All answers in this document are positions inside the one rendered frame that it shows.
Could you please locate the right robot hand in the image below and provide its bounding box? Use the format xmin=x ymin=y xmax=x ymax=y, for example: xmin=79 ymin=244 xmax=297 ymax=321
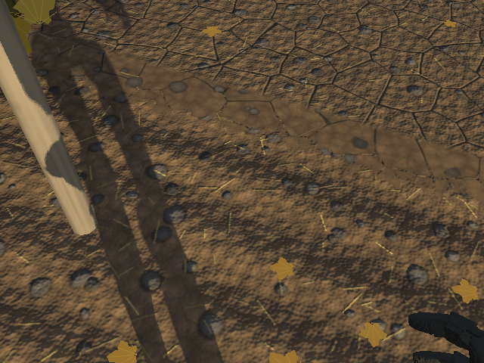
xmin=408 ymin=312 xmax=484 ymax=363

